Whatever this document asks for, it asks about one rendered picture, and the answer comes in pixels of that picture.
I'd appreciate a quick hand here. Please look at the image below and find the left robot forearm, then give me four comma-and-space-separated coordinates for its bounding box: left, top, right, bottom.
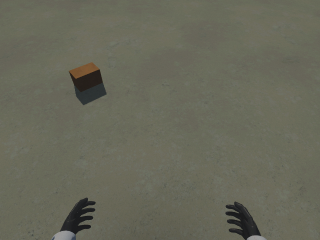
51, 230, 76, 240

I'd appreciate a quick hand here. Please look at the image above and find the carton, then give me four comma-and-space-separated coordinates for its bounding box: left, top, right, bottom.
69, 62, 103, 92

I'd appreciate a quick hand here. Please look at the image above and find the left robot hand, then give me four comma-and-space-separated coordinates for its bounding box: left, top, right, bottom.
60, 197, 96, 235

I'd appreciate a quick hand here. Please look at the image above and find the right robot hand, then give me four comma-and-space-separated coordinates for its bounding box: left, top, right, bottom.
225, 201, 261, 240

